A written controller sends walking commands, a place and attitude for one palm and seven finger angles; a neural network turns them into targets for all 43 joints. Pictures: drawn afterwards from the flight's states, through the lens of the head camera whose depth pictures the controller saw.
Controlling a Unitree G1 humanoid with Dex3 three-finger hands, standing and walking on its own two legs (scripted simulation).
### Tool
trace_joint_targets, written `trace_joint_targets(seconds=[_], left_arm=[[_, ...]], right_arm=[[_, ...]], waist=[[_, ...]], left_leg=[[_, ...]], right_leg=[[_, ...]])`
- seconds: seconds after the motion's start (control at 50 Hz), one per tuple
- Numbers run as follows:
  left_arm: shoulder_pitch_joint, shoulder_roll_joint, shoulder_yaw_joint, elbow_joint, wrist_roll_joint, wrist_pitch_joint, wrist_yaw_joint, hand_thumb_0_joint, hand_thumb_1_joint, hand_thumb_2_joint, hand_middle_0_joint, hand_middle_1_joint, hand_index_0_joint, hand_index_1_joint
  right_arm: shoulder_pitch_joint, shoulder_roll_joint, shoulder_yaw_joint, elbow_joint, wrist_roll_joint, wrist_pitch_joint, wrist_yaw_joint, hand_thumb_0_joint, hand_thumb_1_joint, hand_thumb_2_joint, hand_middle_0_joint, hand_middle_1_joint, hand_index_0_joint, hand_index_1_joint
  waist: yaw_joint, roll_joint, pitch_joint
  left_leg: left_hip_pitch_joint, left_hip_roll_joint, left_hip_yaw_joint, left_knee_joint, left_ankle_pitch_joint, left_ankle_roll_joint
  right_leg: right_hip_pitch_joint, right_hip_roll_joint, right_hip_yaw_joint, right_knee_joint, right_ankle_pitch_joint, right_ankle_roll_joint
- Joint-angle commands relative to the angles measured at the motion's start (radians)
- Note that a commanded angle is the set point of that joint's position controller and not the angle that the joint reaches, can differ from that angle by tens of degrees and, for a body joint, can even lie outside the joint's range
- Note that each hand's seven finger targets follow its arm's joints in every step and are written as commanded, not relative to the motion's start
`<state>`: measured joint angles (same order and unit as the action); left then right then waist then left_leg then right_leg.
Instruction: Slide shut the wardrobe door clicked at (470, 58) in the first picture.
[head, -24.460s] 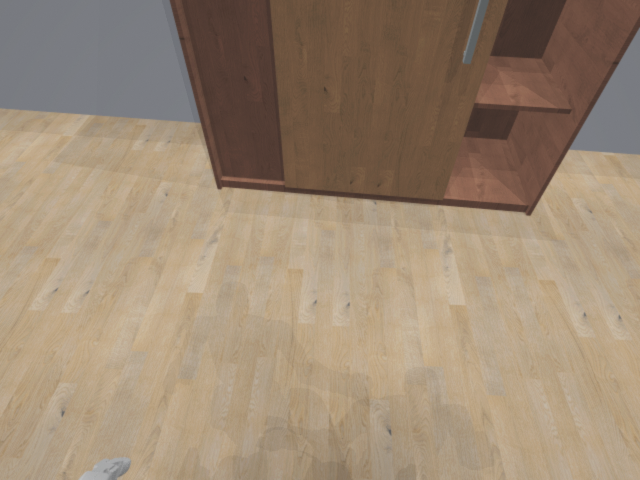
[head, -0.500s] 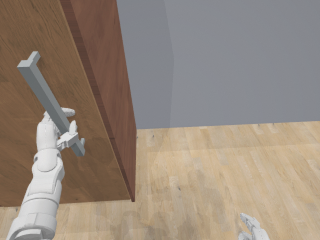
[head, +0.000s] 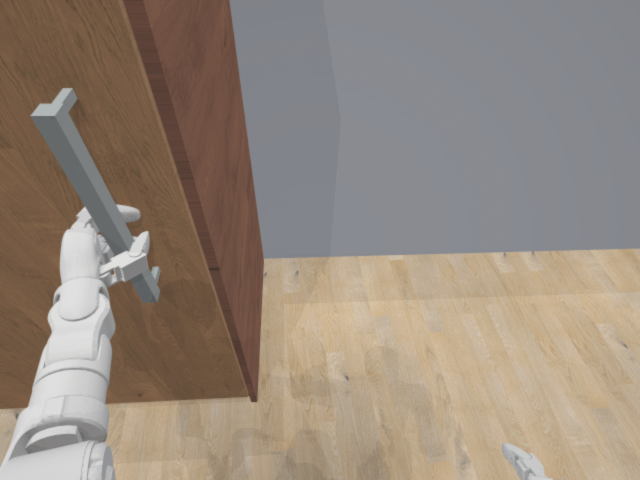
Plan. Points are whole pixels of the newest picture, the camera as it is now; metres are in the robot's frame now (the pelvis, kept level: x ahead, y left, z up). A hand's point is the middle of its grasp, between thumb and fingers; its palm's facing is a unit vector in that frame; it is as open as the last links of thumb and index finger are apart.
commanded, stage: loosen the grip on the handle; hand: left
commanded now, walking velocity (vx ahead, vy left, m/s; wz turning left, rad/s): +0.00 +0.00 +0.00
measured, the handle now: (117, 215) +0.41 +0.30 +0.09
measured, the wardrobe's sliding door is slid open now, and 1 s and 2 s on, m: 0.00 0.00 0.00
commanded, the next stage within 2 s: slip the hand off the handle in 0.44 s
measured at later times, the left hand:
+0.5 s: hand (136, 257) +0.38 +0.27 +0.05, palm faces +0.38 -0.90 -0.21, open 13.5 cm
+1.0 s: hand (89, 266) +0.36 +0.33 +0.05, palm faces +0.43 -0.87 -0.23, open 14.6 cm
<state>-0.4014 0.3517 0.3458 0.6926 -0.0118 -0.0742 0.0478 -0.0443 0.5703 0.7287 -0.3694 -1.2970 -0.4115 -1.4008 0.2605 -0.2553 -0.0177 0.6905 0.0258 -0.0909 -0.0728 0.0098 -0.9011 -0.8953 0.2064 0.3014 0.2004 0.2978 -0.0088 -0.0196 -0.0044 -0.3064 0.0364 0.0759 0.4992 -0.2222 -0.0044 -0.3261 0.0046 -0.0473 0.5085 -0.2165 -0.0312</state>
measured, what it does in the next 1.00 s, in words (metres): stands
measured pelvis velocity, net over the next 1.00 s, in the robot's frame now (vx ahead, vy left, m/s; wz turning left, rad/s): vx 0.03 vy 0.02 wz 0.03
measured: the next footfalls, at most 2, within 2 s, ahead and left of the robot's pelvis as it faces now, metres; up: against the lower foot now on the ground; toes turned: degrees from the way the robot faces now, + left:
none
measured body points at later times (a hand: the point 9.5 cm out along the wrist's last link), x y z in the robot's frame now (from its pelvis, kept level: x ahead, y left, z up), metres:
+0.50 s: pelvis +0.03 +0.02 -0.01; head +0.06 +0.03 +0.44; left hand +0.35 +0.32 +0.07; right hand +0.17 -0.22 -0.11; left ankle +0.02 +0.12 -0.74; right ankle +0.03 -0.10 -0.74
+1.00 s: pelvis +0.03 +0.02 -0.01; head +0.06 +0.02 +0.43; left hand +0.33 +0.37 +0.07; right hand +0.17 -0.24 -0.11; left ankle +0.02 +0.12 -0.74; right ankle +0.03 -0.10 -0.74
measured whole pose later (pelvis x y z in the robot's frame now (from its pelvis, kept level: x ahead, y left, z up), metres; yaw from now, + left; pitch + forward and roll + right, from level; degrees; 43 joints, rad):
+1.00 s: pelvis +0.03 +0.02 -0.01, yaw +2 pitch +6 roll -1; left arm -0.25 0.40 0.36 0.52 -0.06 -0.07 0.02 -0.01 -0.54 0.20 -0.25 -1.15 -0.27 -1.16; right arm 0.28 -0.26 0.01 0.67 0.03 -0.09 -0.09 0.01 -0.90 -0.90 0.21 0.30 0.20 0.30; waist 0.01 0.01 -0.06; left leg -0.45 0.02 0.04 0.69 -0.35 0.02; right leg -0.43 -0.01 -0.08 0.65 -0.33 -0.01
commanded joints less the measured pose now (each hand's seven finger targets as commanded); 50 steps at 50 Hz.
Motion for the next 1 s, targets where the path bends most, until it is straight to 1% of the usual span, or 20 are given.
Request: trace_joint_targets(seconds=[0.0, 0.02, 0.08, 0.12, 0.16, 0.22, 0.24, 0.26, 0.34, 0.5, 0.52, 0.54, 0.56, 0.6, 0.7, 0.74, 0.8, 0.94, 0.96, 0.98], left_arm=[[-0.315, 0.25, 0.002, -0.241, 0.013, -0.084, 0.067, 0.0, -0.067, 0.433, -0.45, -1.4, -0.45, -1.4], [-0.316, 0.268, 0.024, -0.229, -0.001, -0.092, 0.079, 0.0, -0.188, 0.375, -0.45, -1.4, -0.45, -1.4], [-0.348, 0.265, -0.005, -0.229, -0.007, -0.098, 0.089, 0.0, -0.55, 0.2, -0.423, -1.367, -0.423, -1.367], [-0.371, 0.27, -0.013, -0.237, 0.0, -0.095, 0.094, 0.0, -0.55, 0.2, -0.397, -1.333, -0.397, -1.333], [-0.405, 0.223, -0.061, -0.265, 0.003, -0.089, 0.102, 0.0, -0.55, 0.2, -0.37, -1.3, -0.37, -1.3], [-0.388, 0.237, -0.035, -0.252, -0.004, -0.08, 0.114, 0.0, -0.55, 0.2, -0.33, -1.25, -0.33, -1.25], [-0.296, 0.234, -0.019, -0.225, 0.001, -0.078, 0.11, 0.0, -0.55, 0.2, -0.317, -1.233, -0.317, -1.233], [-0.283, 0.175, -0.063, -0.287, -0.009, -0.083, 0.103, 0.0, -0.55, 0.2, -0.303, -1.217, -0.303, -1.217], [-0.223, 0.151, -0.067, -0.372, -0.01, -0.057, 0.101, 0.0, -0.55, 0.2, -0.25, -1.15, -0.25, -1.15], [-0.127, 0.087, -0.094, -0.505, -0.006, 0.008, 0.121, 0.0, -0.55, 0.2, -0.25, -1.15, -0.25, -1.15], [-0.107, 0.137, -0.047, -0.438, 0.002, 0.019, 0.126, 0.0, -0.55, 0.2, -0.25, -1.15, -0.25, -1.15], [-0.111, 0.152, -0.037, -0.457, 0.005, 0.019, 0.123, 0.0, -0.55, 0.2, -0.25, -1.15, -0.25, -1.15], [-0.112, 0.132, -0.054, -0.48, 0.006, 0.018, 0.118, 0.0, -0.55, 0.2, -0.25, -1.15, -0.25, -1.15], [-0.099, 0.161, -0.027, -0.496, 0.007, 0.018, 0.114, 0.0, -0.55, 0.2, -0.25, -1.15, -0.25, -1.15], [-0.171, 0.191, -0.011, -0.497, -0.008, -0.008, 0.08, 0.0, -0.55, 0.2, -0.25, -1.15, -0.25, -1.15], [-0.164, 0.206, 0.0, -0.496, -0.012, -0.032, 0.062, 0.0, -0.55, 0.2, -0.25, -1.15, -0.25, -1.15], [-0.15, 0.219, 0.011, -0.445, -0.029, -0.052, 0.03, 0.0, -0.55, 0.2, -0.25, -1.15, -0.25, -1.15], [-0.164, 0.343, 0.105, -0.383, -0.054, -0.069, -0.039, 0.0, -0.55, 0.2, -0.25, -1.15, -0.25, -1.15], [-0.159, 0.314, 0.082, -0.376, -0.058, -0.073, -0.048, 0.0, -0.55, 0.2, -0.25, -1.15, -0.25, -1.15], [-0.159, 0.336, 0.103, -0.349, -0.061, -0.079, -0.054, 0.0, -0.55, 0.2, -0.25, -1.15, -0.25, -1.15]], right_arm=[[-0.082, -0.144, -0.028, -0.157, 0.001, -0.073, -0.015, 0.0, -0.9, -0.9, 0.2, 0.3, 0.2, 0.3], [-0.084, -0.148, -0.026, -0.158, 0.001, -0.073, -0.021, 0.0, -0.9, -0.9, 0.2, 0.3, 0.2, 0.3], [-0.095, -0.143, -0.017, -0.167, 0.006, -0.085, -0.031, 0.0, -0.9, -0.9, 0.2, 0.3, 0.2, 0.3], [-0.087, -0.144, -0.015, -0.16, 0.008, -0.087, -0.033, 0.0, -0.9, -0.9, 0.2, 0.3, 0.2, 0.3], [-0.083, -0.142, -0.012, -0.159, 0.007, -0.093, -0.034, 0.0, -0.9, -0.9, 0.2, 0.3, 0.2, 0.3], [-0.062, -0.149, -0.015, -0.139, 0.003, -0.096, -0.036, 0.0, -0.9, -0.9, 0.2, 0.3, 0.2, 0.3], [-0.047, -0.15, -0.018, -0.144, -0.002, -0.094, -0.033, 0.0, -0.9, -0.9, 0.2, 0.3, 0.2, 0.3], [-0.05, -0.144, -0.015, -0.157, -0.002, -0.095, -0.028, 0.0, -0.9, -0.9, 0.2, 0.3, 0.2, 0.3], [-0.013, -0.145, -0.026, -0.144, -0.007, -0.087, -0.015, 0.0, -0.9, -0.9, 0.2, 0.3, 0.2, 0.3], [-0.022, -0.129, -0.028, -0.154, -0.006, -0.068, -0.005, 0.0, -0.9, -0.9, 0.2, 0.3, 0.2, 0.3], [-0.011, -0.137, -0.026, -0.142, -0.008, -0.06, -0.009, 0.0, -0.9, -0.9, 0.2, 0.3, 0.2, 0.3], [-0.017, -0.133, -0.022, -0.15, -0.005, -0.051, -0.009, 0.0, -0.9, -0.9, 0.2, 0.3, 0.2, 0.3], [-0.024, -0.127, -0.02, -0.16, -0.006, -0.048, -0.01, 0.0, -0.9, -0.9, 0.2, 0.3, 0.2, 0.3], [-0.028, -0.122, -0.019, -0.167, -0.005, -0.041, -0.013, 0.0, -0.9, -0.9, 0.2, 0.3, 0.2, 0.3], [-0.036, -0.122, -0.012, -0.165, -0.005, -0.035, -0.027, 0.0, -0.9, -0.9, 0.2, 0.3, 0.2, 0.3], [-0.026, -0.127, -0.016, -0.16, -0.008, -0.041, -0.028, 0.0, -0.9, -0.9, 0.2, 0.3, 0.2, 0.3], [-0.022, -0.132, -0.015, -0.152, -0.007, -0.047, -0.03, 0.0, -0.9, -0.9, 0.2, 0.3, 0.2, 0.3], [-0.005, -0.151, -0.02, -0.149, 0.0, -0.043, -0.036, 0.0, -0.9, -0.9, 0.2, 0.3, 0.2, 0.3], [-0.005, -0.148, -0.02, -0.15, -0.001, -0.044, -0.035, 0.0, -0.9, -0.9, 0.2, 0.3, 0.2, 0.3], [0.001, -0.151, -0.02, -0.145, 0.001, -0.043, -0.035, 0.0, -0.9, -0.9, 0.2, 0.3, 0.2, 0.3]], waist=[[0.009, 0.04, -0.216], [0.006, -0.032, -0.219], [0.005, -0.018, -0.212], [-0.004, 0.015, -0.219], [-0.011, 0.056, -0.228], [-0.01, 0.023, -0.236], [0.007, 0.022, -0.254], [0.01, 0.037, -0.279], [0.01, 0.064, -0.34], [0.022, 0.04, -0.33], [0.013, -0.002, -0.284], [0.023, 0.02, -0.284], [0.027, 0.028, -0.302], [0.038, 0.05, -0.322], [0.014, 0.065, -0.29], [0.014, 0.074, -0.322], [0.015, 0.081, -0.302], [0.015, 0.073, -0.312], [0.013, 0.081, -0.313], [0.013, 0.073, -0.294]], left_leg=[[-0.002, -0.035, -0.027, -0.034, -0.127, 0.033], [-0.03, -0.035, -0.026, -0.029, -0.165, 0.035], [-0.064, -0.043, -0.015, -0.007, -0.186, 0.04], [-0.057, -0.039, -0.025, -0.003, -0.194, 0.04], [-0.038, -0.038, -0.037, -0.002, -0.196, 0.04], [-0.035, -0.031, -0.055, 0.01, -0.152, 0.039], [-0.032, -0.032, -0.056, 0.02, -0.073, 0.038], [-0.009, -0.032, -0.055, 0.035, 0.01, 0.037], [0.058, -0.021, -0.065, 0.076, 0.229, 0.026], [0.078, -0.01, -0.083, 0.084, 0.313, 0.005], [0.042, -0.011, -0.083, 0.085, 0.286, 0.008], [0.028, -0.015, -0.08, 0.079, 0.271, 0.008], [0.036, -0.018, -0.078, 0.078, 0.279, 0.007], [0.044, -0.018, -0.079, 0.078, 0.294, 0.003], [0.033, -0.022, -0.075, 0.082, 0.229, 0.014], [0.041, -0.023, -0.077, 0.093, 0.234, 0.016], [0.025, -0.028, -0.076, 0.098, 0.218, 0.019], [-0.026, -0.035, -0.072, 0.112, 0.179, 0.031], [-0.025, -0.038, -0.069, 0.116, 0.172, 0.033], [-0.034, -0.036, -0.074, 0.115, 0.17, 0.031]], right_leg=[[-0.022, -0.029, 0.039, -0.073, -0.178, 0.017], [-0.011, -0.033, 0.052, -0.09, -0.239, 0.023], [-0.016, -0.04, 0.083, -0.096, -0.31, 0.028], [-0.027, -0.037, 0.076, -0.081, -0.287, 0.026], [-0.042, -0.033, 0.06, -0.061, -0.246, 0.023], [-0.035, -0.024, 0.041, -0.038, -0.181, 0.021], [-0.017, -0.019, 0.03, -0.013, -0.11, 0.014], [-0.011, -0.018, 0.019, 0.008, -0.026, 0.012], [-0.001, -0.009, 0.0, 0.062, 0.174, 0.01], [-0.003, -0.003, -0.013, 0.079, 0.197, 0.011], [-0.01, -0.001, -0.013, 0.073, 0.189, 0.01], [-0.002, -0.004, -0.011, 0.075, 0.184, 0.009], [0.01, -0.004, -0.011, 0.08, 0.193, 0.008], [0.023, -0.003, -0.009, 0.083, 0.196, 0.005], [0.001, -0.001, -0.002, 0.072, 0.167, 0.007], [0.003, 0.001, 0.001, 0.075, 0.169, 0.007], [-0.004, 0.001, 0.003, 0.075, 0.168, 0.006], [0.0, 0.001, 0.011, 0.078, 0.157, 0.01], [-0.009, 0.001, 0.012, 0.077, 0.152, 0.011], [-0.017, 0.002, 0.008, 0.078, 0.146, 0.009]])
